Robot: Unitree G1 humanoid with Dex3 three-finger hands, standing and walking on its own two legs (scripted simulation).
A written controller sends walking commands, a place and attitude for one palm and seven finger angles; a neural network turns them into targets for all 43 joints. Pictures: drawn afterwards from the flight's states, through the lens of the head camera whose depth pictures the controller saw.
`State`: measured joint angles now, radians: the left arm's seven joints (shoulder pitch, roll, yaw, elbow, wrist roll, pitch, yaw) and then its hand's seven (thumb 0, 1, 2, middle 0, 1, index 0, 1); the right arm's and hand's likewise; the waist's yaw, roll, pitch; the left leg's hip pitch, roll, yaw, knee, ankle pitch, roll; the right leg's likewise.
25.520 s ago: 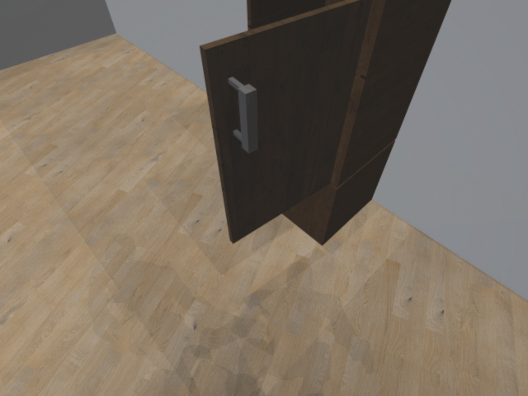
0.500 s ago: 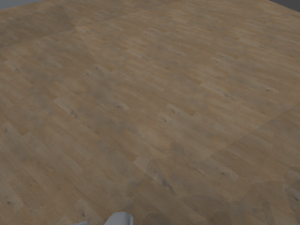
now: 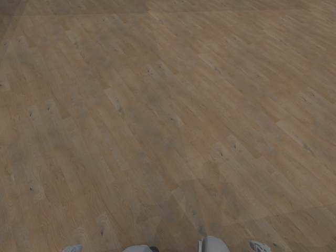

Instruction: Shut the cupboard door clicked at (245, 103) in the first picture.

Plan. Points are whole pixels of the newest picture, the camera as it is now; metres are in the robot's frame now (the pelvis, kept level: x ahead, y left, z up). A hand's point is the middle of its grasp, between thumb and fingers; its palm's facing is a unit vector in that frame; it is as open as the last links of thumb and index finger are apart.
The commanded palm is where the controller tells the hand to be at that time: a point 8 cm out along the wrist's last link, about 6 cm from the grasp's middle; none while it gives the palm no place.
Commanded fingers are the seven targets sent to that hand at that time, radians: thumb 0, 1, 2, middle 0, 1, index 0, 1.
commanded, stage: turn to face it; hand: left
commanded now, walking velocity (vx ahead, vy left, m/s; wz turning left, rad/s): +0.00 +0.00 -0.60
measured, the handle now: out of the picture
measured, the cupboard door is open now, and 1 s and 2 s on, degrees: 58 58 58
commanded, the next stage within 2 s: none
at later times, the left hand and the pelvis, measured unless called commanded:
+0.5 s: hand (120, 247) +0.14 +0.13 -0.17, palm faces -0.20 -0.95 -0.22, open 7.4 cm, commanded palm none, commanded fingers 0.00 0.90 0.90 -0.20 -0.30 -0.20 -0.30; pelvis +0.06 -0.04 +0.00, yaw -15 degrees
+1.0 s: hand (130, 184) +0.31 +0.14 -0.15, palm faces -0.50 -0.83 -0.24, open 7.4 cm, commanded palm none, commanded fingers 0.00 0.90 0.90 -0.20 -0.30 -0.20 -0.30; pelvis +0.09 +0.01 +0.01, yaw -33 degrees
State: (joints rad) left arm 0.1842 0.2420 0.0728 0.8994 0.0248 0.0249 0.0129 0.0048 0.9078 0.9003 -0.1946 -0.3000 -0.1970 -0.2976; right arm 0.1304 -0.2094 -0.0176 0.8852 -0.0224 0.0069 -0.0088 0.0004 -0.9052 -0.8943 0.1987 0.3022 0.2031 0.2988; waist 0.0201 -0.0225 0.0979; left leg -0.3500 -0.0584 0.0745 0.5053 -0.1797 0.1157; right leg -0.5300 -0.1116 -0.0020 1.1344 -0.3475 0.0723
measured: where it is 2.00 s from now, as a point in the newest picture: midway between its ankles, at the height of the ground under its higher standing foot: outside the picture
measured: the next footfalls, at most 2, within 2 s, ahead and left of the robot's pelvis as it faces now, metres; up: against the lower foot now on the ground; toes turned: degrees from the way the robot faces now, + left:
right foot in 0.32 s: +0.05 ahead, -0.15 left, +0.00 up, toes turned -14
left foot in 0.70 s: +0.18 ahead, +0.09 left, +0.00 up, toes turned -19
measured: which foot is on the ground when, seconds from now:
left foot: down 0.00-0.34, up 0.36-0.68, down 0.70-1.00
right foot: up 0.00-0.30, down 0.32-0.70, up 0.72-1.00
